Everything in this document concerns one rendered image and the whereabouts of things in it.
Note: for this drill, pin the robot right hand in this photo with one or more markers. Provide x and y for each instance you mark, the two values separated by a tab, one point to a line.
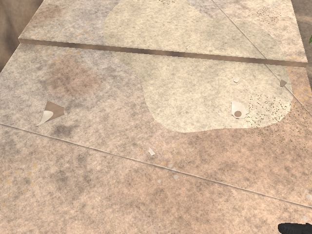
295	228

